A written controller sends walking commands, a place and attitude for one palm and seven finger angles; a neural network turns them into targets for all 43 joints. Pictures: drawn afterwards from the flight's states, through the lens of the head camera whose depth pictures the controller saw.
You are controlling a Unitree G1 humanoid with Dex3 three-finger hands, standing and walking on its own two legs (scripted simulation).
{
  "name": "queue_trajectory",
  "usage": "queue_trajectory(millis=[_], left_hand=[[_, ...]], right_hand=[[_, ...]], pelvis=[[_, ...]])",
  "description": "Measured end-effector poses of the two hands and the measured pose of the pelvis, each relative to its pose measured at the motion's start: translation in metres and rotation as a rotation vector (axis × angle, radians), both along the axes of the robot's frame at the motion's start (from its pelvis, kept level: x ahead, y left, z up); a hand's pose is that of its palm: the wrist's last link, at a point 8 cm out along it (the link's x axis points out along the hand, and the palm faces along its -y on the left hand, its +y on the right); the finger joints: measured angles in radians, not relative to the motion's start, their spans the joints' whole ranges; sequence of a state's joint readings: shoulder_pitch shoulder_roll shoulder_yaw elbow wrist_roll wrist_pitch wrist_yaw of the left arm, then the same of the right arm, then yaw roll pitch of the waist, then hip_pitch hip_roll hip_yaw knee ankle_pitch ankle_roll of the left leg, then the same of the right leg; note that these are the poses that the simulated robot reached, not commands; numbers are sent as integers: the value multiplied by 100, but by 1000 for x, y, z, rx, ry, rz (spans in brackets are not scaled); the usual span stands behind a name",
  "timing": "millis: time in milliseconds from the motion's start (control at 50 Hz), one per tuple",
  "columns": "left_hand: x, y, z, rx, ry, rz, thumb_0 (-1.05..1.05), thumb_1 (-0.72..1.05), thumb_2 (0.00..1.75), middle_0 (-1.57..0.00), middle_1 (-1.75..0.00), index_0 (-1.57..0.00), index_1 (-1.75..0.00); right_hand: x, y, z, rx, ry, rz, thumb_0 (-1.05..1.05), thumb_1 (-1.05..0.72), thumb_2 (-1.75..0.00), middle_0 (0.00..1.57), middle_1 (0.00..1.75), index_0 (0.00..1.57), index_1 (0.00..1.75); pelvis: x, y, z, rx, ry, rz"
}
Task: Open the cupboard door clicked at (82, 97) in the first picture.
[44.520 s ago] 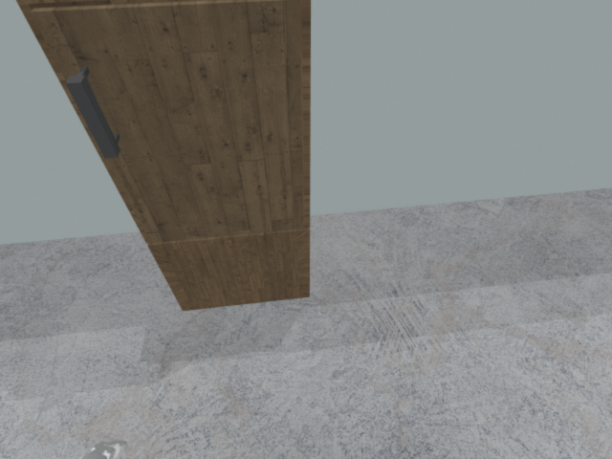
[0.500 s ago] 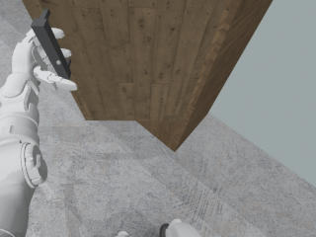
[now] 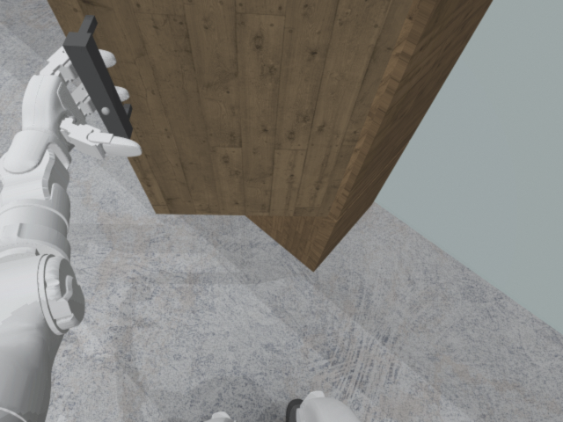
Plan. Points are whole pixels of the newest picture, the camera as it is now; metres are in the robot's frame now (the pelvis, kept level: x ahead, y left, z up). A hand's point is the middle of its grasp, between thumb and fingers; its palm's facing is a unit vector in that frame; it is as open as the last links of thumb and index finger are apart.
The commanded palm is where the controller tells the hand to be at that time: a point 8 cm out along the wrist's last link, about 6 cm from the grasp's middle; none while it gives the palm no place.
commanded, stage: close the thumb around the handle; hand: left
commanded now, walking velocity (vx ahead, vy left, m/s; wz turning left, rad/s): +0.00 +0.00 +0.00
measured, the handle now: (107, 82) +0.56 +0.20 +0.12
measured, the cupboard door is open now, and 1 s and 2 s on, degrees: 42 46 83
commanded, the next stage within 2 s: pull the door open along its arc in 0.56 s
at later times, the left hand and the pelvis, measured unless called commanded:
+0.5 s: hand (105, 111) +0.51 +0.19 +0.12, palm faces -0.08 -1.00 +0.00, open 6.8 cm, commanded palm +0.49 +0.24 +0.12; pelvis +0.00 +0.00 +0.00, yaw +0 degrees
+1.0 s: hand (109, 129) +0.48 +0.19 +0.12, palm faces -0.09 -1.00 +0.01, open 6.6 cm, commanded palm +0.43 +0.24 +0.12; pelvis +0.01 +0.00 +0.01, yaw -2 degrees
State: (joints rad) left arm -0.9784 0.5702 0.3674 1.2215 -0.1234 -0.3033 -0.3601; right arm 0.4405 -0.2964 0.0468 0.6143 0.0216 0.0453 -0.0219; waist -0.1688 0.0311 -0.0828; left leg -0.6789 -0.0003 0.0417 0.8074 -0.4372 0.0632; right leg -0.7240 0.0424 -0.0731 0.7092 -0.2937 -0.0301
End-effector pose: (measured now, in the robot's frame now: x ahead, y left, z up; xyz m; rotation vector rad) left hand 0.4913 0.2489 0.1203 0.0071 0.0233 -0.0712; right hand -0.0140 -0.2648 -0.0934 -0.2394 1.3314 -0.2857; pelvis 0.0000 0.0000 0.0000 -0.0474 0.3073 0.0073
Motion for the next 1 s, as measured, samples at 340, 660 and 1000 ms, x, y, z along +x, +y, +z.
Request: queue_trajectory(millis=[340,660,1000], left_hand=[[0,7,0,0,-8,-4,0,37,67,-36,-129,-36,-129],[0,-3,0,2,1,0,0,59,80,-29,-132,-32,-132],[-29,-7,-3,-20,-37,-16,-1,64,78,-28,-132,-28,-131]], right_hand=[[4,5,0,4,-1,1,0,-90,-90,20,30,20,30],[3,6,-3,13,-9,9,0,-90,-90,20,30,20,30],[18,1,2,32,-80,-20,1,-90,-90,20,30,20,30]], pelvis=[[3,3,0,-5,4,0],[-1,2,-1,-2,-1,5],[6,-1,5,9,-30,-34]])
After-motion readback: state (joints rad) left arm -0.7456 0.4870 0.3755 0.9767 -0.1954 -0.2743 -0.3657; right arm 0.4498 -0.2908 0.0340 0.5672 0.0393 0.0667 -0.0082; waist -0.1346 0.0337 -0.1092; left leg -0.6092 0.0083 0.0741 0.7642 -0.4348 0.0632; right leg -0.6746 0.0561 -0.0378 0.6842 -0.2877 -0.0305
